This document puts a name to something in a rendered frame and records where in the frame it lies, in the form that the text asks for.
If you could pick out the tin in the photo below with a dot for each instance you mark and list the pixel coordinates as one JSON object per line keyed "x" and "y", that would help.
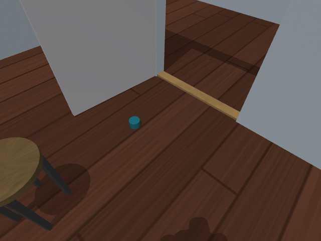
{"x": 134, "y": 122}

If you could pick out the stool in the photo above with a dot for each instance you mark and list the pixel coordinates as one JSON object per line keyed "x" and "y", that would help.
{"x": 20, "y": 164}

